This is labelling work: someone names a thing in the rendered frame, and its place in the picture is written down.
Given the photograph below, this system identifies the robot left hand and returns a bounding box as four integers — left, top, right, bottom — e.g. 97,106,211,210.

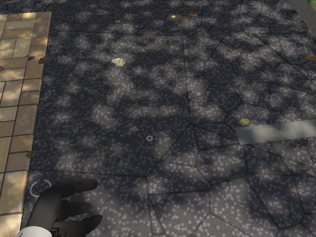
26,175,103,237

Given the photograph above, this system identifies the left robot forearm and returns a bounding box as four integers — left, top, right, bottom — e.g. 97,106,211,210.
16,226,52,237

